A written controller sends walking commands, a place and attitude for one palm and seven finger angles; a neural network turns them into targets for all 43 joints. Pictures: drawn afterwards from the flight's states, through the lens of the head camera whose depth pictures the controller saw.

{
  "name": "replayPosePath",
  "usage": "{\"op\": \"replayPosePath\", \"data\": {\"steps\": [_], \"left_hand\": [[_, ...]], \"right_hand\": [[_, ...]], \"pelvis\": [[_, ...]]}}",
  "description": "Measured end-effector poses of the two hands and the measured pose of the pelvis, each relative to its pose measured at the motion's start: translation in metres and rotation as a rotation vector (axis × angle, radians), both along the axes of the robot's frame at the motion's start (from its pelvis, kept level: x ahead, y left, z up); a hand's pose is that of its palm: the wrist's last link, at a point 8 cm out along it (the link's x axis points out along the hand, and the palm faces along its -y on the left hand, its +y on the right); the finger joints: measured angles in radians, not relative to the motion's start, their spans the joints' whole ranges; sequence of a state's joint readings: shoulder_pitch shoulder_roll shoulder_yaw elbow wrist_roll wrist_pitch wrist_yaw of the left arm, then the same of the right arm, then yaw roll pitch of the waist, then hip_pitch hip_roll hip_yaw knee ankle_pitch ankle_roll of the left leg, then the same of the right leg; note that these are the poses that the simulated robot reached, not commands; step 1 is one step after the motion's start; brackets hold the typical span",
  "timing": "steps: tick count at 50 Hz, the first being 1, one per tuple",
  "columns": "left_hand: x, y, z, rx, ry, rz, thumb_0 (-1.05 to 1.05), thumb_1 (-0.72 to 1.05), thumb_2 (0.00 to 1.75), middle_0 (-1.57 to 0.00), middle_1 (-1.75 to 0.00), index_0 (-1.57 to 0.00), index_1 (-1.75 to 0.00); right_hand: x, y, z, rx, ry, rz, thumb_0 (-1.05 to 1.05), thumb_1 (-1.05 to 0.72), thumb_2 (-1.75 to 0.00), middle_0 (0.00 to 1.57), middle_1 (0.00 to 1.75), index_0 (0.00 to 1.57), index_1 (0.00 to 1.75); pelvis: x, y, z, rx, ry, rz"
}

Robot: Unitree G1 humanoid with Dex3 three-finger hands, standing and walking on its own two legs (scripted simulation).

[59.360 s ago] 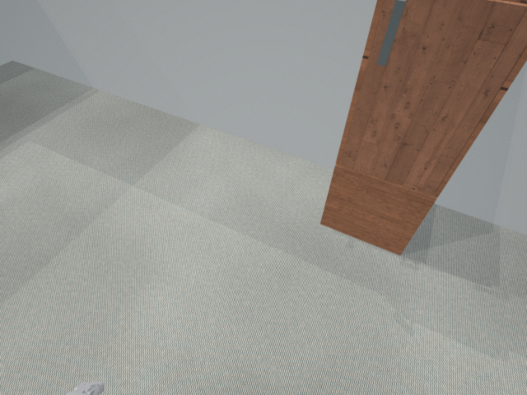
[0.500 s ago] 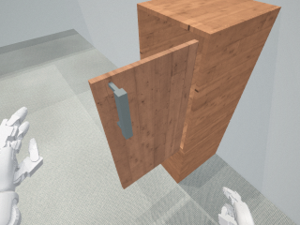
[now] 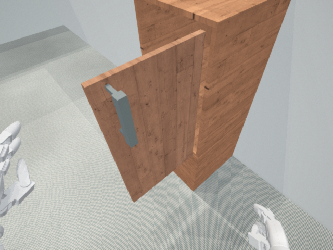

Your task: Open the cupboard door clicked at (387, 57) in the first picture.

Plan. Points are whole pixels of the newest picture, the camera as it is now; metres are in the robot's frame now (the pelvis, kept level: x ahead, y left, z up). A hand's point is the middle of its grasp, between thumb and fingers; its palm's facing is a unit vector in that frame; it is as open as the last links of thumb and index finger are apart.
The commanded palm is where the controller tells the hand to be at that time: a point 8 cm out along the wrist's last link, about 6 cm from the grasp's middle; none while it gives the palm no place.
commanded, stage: step back with the hand held close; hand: left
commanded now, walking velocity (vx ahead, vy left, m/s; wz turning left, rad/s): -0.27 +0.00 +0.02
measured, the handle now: (121, 117) +0.36 +0.13 +0.15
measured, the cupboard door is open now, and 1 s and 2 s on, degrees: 90 90 90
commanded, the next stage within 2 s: stop stepping back and stand still in 0.82 s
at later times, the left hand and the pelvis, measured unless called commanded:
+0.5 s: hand out of the picture +0.10 +0.29 +0.15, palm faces +0.45 -0.74 -0.50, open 7.4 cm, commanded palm +0.03 +0.32 +0.17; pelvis -0.09 +0.02 -0.02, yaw +3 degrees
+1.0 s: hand out of the picture +0.03 +0.24 +0.16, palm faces +0.31 -0.82 -0.48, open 7.4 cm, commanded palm -0.04 +0.30 +0.17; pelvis -0.19 +0.01 -0.01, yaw -3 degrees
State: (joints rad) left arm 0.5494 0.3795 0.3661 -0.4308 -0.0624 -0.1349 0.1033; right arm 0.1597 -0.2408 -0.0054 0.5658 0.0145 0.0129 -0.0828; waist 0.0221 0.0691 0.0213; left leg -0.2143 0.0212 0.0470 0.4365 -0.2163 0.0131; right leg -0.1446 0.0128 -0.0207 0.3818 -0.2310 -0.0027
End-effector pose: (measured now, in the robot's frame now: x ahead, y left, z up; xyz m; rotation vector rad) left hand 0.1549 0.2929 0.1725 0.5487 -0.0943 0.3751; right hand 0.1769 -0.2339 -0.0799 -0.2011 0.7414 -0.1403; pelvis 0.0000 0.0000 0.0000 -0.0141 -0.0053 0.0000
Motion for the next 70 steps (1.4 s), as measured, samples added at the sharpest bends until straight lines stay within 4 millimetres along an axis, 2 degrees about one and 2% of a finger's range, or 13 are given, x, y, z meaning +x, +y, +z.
{"op": "replayPosePath", "data": {"steps": [8, 20, 28, 33, 38, 42, 46, 48, 51, 56, 60, 65, 70], "left_hand": [[-0.02, 0.007, -0.008, 0.008, 0.02, -0.037, 0.02, 0.89, 0.9, -0.22, -0.3, -0.21, -0.3], [-0.072, 0.025, -0.003, 0.068, -0.106, -0.023, 0.02, 0.89, 0.9, -0.22, -0.3, -0.21, -0.3], [-0.112, 0.026, -0.003, 0.067, -0.169, 0.013, 0.02, 0.89, 0.9, -0.22, -0.3, -0.21, -0.3], [-0.123, 0.032, -0.005, 0.045, -0.229, -0.014, 0.02, 0.89, 0.9, -0.22, -0.3, -0.21, -0.3], [-0.132, 0.044, 0.003, 0.062, -0.221, -0.001, 0.02, 0.89, 0.9, -0.22, -0.3, -0.21, -0.3], [-0.143, 0.034, 0.007, 0.015, -0.203, -0.018, 0.02, 0.89, 0.9, -0.21, -0.3, -0.21, -0.3], [-0.152, 0.011, 0.008, 0.004, -0.176, -0.08, 0.02, 0.89, 0.9, -0.21, -0.3, -0.21, -0.3], [-0.158, -0.001, 0.006, 0.038, -0.168, -0.127, 0.02, 0.89, 0.9, -0.21, -0.3, -0.21, -0.3], [-0.165, -0.01, 0.007, 0.047, -0.134, -0.171, 0.02, 0.89, 0.9, -0.21, -0.3, -0.21, -0.3], [-0.177, -0.004, 0.004, 0.055, -0.114, -0.158, 0.02, 0.89, 0.9, -0.22, -0.3, -0.21, -0.3], [-0.189, 0.005, -0.002, 0.018, -0.117, -0.115, 0.02, 0.89, 0.9, -0.22, -0.3, -0.21, -0.3], [-0.213, 0.005, -0.005, -0.002, -0.106, -0.09, 0.02, 0.89, 0.9, -0.22, -0.3, -0.21, -0.3], [-0.239, 0.003, -0.002, -0.002, -0.138, -0.089, 0.02, 0.89, 0.9, -0.22, -0.3, -0.21, -0.3]], "right_hand": [[-0.035, -0.001, 0.002, -0.032, 0.015, -0.049, 0.01, -0.91, -0.9, 0.2, 0.3, 0.21, 0.3], [-0.095, 0.02, -0.004, -0.043, 0.004, -0.016, 0.01, -0.91, -0.9, 0.2, 0.3, 0.21, 0.3], [-0.12, 0.026, -0.017, -0.039, 0.023, 0.038, 0.01, -0.9, -0.9, 0.21, 0.3, 0.21, 0.3], [-0.136, 0.028, -0.016, -0.083, 0.026, 0.03, 0.01, -0.91, -0.9, 0.21, 0.3, 0.21, 0.3], [-0.153, 0.038, -0.005, -0.052, -0.007, 0.014, 0.01, -0.91, -0.9, 0.2, 0.3, 0.21, 0.3], [-0.168, 0.042, 0.004, -0.021, -0.022, 0.023, 0.01, -0.91, -0.9, 0.21, 0.3, 0.21, 0.3], [-0.181, 0.037, 0.003, 0.001, -0.036, 0.038, 0.01, -0.9, -0.9, 0.21, 0.3, 0.21, 0.3], [-0.188, 0.03, -0.003, 0.008, -0.039, 0.037, 0.01, -0.9, -0.9, 0.21, 0.3, 0.21, 0.3], [-0.206, 0.017, -0.007, 0.005, -0.005, -0.006, 0.01, -0.9, -0.9, 0.21, 0.3, 0.21, 0.3], [-0.238, -0.005, -0.002, -0.045, -0.004, -0.089, 0.01, -0.9, -0.9, 0.21, 0.3, 0.21, 0.3], [-0.262, -0.016, 0.003, -0.075, -0.009, -0.123, 0.01, -0.91, -0.9, 0.2, 0.3, 0.21, 0.3], [-0.284, -0.017, 0.007, -0.081, -0.018, -0.105, 0.01, -0.91, -0.9, 0.2, 0.3, 0.2, 0.3], [-0.297, -0.012, 0.002, -0.081, -0.01, -0.084, 0.01, -0.91, -0.9, 0.2, 0.3, 0.21, 0.3]], "pelvis": [[-0.028, 0.01, -0.004, 0.0, 0.005, -0.01], [-0.076, 0.021, -0.014, -0.012, -0.005, 0.017], [-0.102, 0.019, -0.021, -0.008, -0.013, 0.046], [-0.119, 0.029, -0.026, -0.013, -0.014, 0.046], [-0.136, 0.028, -0.016, -0.031, -0.002, 0.035], [-0.15, 0.024, -0.007, -0.041, 0.029, 0.0], [-0.169, 0.014, -0.007, -0.026, 0.06, -0.019], [-0.183, 0.008, -0.013, -0.001, 0.069, -0.046], [-0.195, 0.006, -0.011, -0.009, 0.051, -0.06], [-0.197, 0.007, -0.012, 0.0, 0.032, -0.062], [-0.209, 0.009, -0.01, 0.018, 0.005, -0.055], [-0.229, 0.007, -0.007, 0.002, -0.002, -0.036], [-0.241, 0.009, -0.009, -0.025, -0.019, -0.035]]}}
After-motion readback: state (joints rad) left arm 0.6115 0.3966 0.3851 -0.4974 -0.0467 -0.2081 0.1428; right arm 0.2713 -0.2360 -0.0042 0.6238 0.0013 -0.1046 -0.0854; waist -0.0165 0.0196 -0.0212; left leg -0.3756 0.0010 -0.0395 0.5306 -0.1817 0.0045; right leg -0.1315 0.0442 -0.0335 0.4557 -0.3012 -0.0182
